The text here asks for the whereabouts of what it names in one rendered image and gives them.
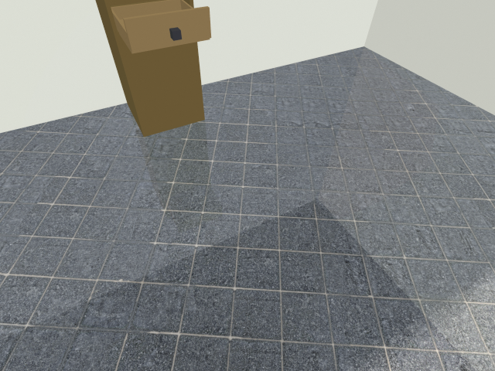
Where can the handle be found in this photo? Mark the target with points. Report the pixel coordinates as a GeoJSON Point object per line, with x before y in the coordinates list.
{"type": "Point", "coordinates": [175, 33]}

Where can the drawer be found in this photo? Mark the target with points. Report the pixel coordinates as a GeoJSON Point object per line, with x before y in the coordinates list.
{"type": "Point", "coordinates": [145, 26]}

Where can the cabinet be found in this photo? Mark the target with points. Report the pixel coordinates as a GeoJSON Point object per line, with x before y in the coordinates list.
{"type": "Point", "coordinates": [162, 87]}

